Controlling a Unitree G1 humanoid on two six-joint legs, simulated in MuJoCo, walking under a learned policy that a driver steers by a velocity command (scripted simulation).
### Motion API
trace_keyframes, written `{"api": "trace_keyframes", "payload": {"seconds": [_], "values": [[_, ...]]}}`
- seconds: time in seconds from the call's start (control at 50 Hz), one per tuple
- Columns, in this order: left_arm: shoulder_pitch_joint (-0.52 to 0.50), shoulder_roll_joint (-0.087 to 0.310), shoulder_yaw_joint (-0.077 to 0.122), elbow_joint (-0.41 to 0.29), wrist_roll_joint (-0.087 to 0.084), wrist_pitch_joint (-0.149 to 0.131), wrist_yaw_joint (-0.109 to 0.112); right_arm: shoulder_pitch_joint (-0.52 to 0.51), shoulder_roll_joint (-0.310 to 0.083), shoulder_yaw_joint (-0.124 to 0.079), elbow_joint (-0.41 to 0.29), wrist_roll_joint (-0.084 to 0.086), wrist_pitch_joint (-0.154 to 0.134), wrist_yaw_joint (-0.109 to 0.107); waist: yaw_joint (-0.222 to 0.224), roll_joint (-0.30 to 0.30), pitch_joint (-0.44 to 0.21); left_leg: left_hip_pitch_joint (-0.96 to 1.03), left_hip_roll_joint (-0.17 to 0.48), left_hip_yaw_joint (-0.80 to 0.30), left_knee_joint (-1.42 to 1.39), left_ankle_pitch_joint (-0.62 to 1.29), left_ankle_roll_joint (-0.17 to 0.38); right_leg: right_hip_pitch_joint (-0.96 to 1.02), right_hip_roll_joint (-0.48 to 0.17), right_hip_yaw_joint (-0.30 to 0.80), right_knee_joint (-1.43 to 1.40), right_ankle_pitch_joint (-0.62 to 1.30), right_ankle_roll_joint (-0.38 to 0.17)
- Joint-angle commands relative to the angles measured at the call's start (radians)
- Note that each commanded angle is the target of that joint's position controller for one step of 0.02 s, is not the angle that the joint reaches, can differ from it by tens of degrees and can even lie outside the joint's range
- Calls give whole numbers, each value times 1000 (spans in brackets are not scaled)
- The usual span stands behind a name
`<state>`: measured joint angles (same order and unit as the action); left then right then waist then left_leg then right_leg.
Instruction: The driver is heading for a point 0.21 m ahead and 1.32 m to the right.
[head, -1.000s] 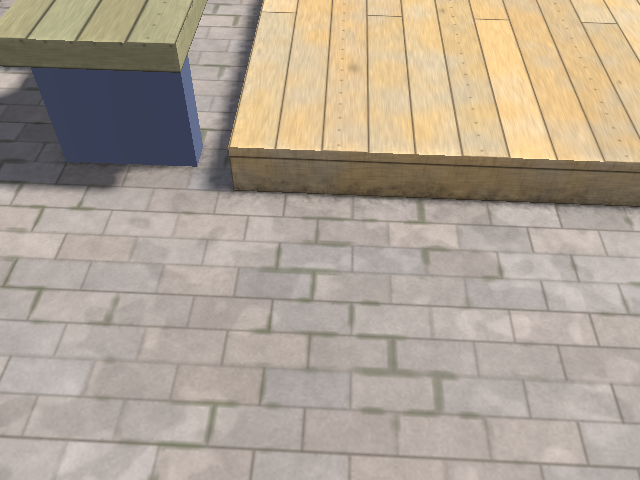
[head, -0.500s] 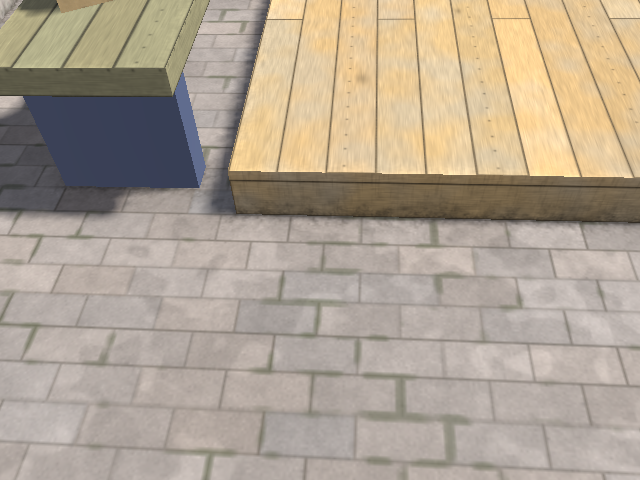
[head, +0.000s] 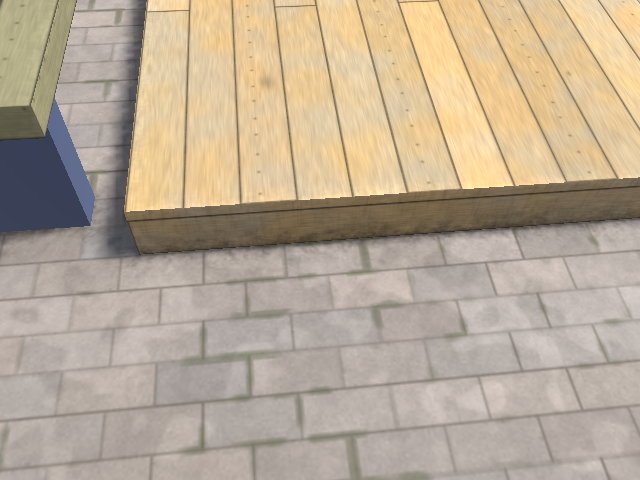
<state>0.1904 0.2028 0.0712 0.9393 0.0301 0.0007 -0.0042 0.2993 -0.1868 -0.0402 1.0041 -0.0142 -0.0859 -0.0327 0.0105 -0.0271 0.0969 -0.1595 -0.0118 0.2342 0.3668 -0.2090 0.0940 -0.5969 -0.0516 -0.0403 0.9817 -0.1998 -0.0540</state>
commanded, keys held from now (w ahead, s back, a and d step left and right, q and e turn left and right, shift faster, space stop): e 0.86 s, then w+e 0.14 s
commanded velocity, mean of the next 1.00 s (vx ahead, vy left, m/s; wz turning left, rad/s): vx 0.05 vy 0.00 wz -0.57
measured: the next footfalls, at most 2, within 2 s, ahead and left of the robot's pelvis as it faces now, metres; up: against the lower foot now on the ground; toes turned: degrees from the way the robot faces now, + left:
right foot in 0.20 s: +0.15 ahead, -0.11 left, +0.00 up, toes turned -12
left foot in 0.68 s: +0.14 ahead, +0.10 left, +0.00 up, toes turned -26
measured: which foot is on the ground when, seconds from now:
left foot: down 0.00-0.22, up 0.24-0.66, down 0.68-1.00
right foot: up 0.00-0.18, down 0.20-0.70, up 0.72-1.00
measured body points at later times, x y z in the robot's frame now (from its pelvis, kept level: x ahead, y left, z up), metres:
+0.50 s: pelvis +0.06 -0.02 -0.01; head +0.10 -0.04 +0.44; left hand +0.22 +0.23 -0.13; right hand +0.11 -0.30 -0.14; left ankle +0.11 +0.13 -0.69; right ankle +0.11 -0.10 -0.74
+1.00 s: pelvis +0.08 +0.02 +0.00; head +0.11 +0.03 +0.45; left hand +0.32 +0.19 -0.13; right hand +0.01 -0.26 -0.10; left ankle +0.11 +0.11 -0.74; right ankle -0.02 -0.08 -0.68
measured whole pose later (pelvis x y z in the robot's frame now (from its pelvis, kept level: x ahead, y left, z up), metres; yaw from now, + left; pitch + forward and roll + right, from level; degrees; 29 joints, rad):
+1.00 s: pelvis +0.08 +0.02 +0.00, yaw -35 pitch +1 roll -1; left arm 0.21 0.30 0.10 0.79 0.03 0.09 -0.07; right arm 0.25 -0.24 -0.05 0.73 -0.03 -0.01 -0.03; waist -0.01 -0.04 0.02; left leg -0.14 0.04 0.14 0.37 -0.24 0.04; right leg -0.44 0.01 0.03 0.97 -0.36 0.05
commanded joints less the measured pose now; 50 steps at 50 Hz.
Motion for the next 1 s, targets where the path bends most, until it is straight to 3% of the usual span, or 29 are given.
{"api": "trace_keyframes", "payload": {"seconds": [0.02, 0.14, 0.18, 0.2, 0.22, 0.24, 0.26, 0.28, 0.3, 0.34, 0.38, 0.42, 0.5, 0.56, 0.62, 0.66, 0.68, 0.7, 0.72, 0.74, 0.76, 0.78, 0.82, 0.86, 0.92, 1.0], "values": [[55, -13, -13, -42, 0, 10, -14, -10, -114, -15, -60, 3, -4, -12, 23, 136, -92, -29, 253, -31, -58, 707, 82, 141, 8, -45, -154, 105, 1], [-13, 33, -3, -106, 9, 15, -20, 34, -158, -40, -66, -5, 41, -16, -15, 136, -98, 81, 332, -39, 89, 635, 80, 172, 34, -78, -297, -74, -39], [38, 41, 5, -108, 8, 2, -14, 39, -172, -50, -71, -6, 58, -17, 13, 94, -126, 76, 329, -21, 257, 623, 42, 263, 57, -77, -418, -64, -66], [104, 89, 20, -99, 11, -14, -5, 66, -183, -56, -76, -7, 65, -13, 48, -6, -178, 9, 280, 7, 443, 506, -16, 393, 19, 19, -524, 136, -102], [136, 242, 59, -115, 13, -19, 8, 71, -126, -44, -146, 6, 68, -4, 39, -235, -244, -276, 117, 50, 755, -45, -92, 587, -265, 404, -555, 605, -249], [200, 254, 71, -100, -22, -1, 11, -9, -123, -41, -178, -6, 86, -2, 82, -180, -311, -383, -3, -142, 912, -478, -115, 593, -354, 572, -618, 683, -379], [166, 236, 67, -105, -30, 10, 13, -34, -112, -39, -183, -6, 98, -1, 60, -68, -245, -417, 43, -215, 946, -433, -123, 532, -324, 484, -635, 542, -369], [97, 188, 53, -115, -23, 20, 20, -61, -99, -36, -186, 1, 95, -1, 37, -28, -154, -437, 57, -232, 916, -349, -123, 443, -267, 415, -663, 394, -326], [35, 155, 42, -128, -21, 27, 27, -73, -105, -40, -187, 1, 90, -6, 6, -17, -98, -431, 73, -244, 838, -269, -121, 383, -199, 353, -686, 294, -262], [-21, 121, 30, -152, -16, 28, 28, -36, -119, -45, -179, -25, 100, -7, -24, -45, -118, -376, 57, -236, 788, -195, -121, 348, -127, 291, -681, 304, -217], [4, 150, 37, -153, -14, 15, 17, -23, -102, -41, -186, -19, 113, -3, -25, -25, -162, -360, 43, -244, 742, -189, -128, 372, -115, 292, -669, 348, -213], [28, 178, 46, -151, -12, 11, 12, -50, -97, -38, -206, -11, 120, -5, -13, -40, -170, -366, 39, -255, 669, -193, -135, 389, -111, 322, -679, 262, -209], [47, 196, 52, -163, -6, 22, 8, -116, -114, -35, -249, -6, 124, -7, 18, -89, -160, -359, 24, -270, 548, -194, -137, 386, -106, 403, -714, 13, -202], [39, 207, 58, -176, -1, 29, 1, -126, -116, -31, -269, 2, 116, -9, 25, -97, -159, -296, -1, -271, 459, -207, -125, 364, -100, 447, -710, -20, -192], [13, 209, 60, -189, -2, 36, -7, -81, -122, -29, -276, 13, 103, -14, 10, -114, -167, -187, -34, -264, 327, -222, -98, 339, -91, 494, -693, 39, -165], [-24, 205, 61, -198, -14, 43, -8, 8, -117, -27, -260, 18, 93, -19, -39, -108, -165, -34, -57, -249, 104, -137, -71, 274, -51, 500, -668, 15, -107], [-30, 182, 54, -206, -25, 43, -3, 44, -146, -34, -254, 11, 86, -27, -54, -65, -153, 62, -1, -292, -45, -105, -56, 196, 3, 468, -625, -94, -48], [22, 108, 38, -215, -32, 41, 2, 39, -239, -52, -272, -7, 84, -35, -19, 145, -159, 136, 255, -537, -170, -249, -8, 82, 114, 329, -404, -281, 13], [-2, 136, 46, -225, -19, 35, 10, -81, -314, -65, -315, -19, 87, -29, -13, 284, -71, -4, 427, -746, -233, -190, 93, -56, 242, 127, -195, -360, 38], [-13, 201, 60, -220, 12, 33, 5, -95, -250, -51, -322, -25, 85, -24, 4, 162, -61, -79, 409, -670, -191, -45, 130, 11, 153, 167, -27, -324, 43], [23, 198, 66, -198, 9, 36, -5, -151, -193, -33, -331, -16, 81, -21, 46, 116, -64, -102, 333, -549, -152, 70, 105, 49, 154, 164, 56, -263, 43], [67, 189, 64, -178, 6, 44, -13, -188, -173, -27, -344, -14, 79, -16, 68, 120, -75, -84, 272, -444, -126, 162, 77, 56, 152, 149, 130, -217, 53], [95, 185, 61, -165, 1, 56, -32, -181, -166, -25, -359, -11, 78, -16, 53, 166, -103, -13, 227, -337, -84, 320, 77, 28, 140, 111, 225, -188, 80], [40, 174, 52, -190, -6, 63, -39, -110, -174, -30, -348, -13, 79, -14, 9, 155, -105, 69, 237, -305, -58, 398, 93, -15, 121, 89, 197, -186, 107], [-59, 169, 40, -233, 1, 71, -58, 9, -208, -46, -316, -14, 76, -9, -70, 182, -102, 197, 276, -352, -133, 3, 99, -84, 80, 79, 64, -161, 116], [-125, 159, 28, -269, 3, 65, -82, 34, -238, -61, -297, -19, 59, 4, -89, 169, -56, 202, 317, -348, -199, -195, 94, -51, 47, 48, -97, -166, 98]]}}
